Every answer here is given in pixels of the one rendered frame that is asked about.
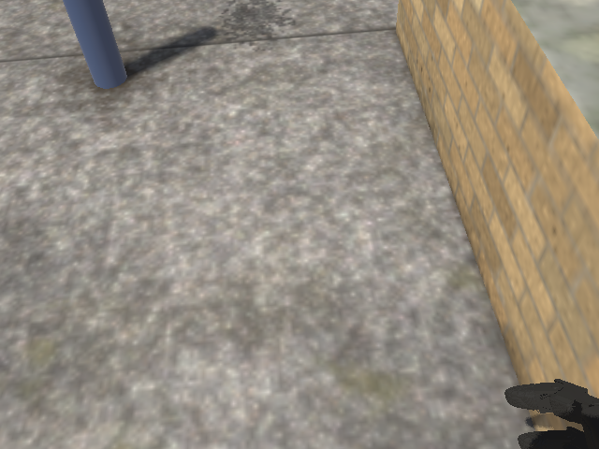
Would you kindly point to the right robot hand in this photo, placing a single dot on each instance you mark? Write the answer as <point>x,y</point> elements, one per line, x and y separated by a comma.
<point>568,401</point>

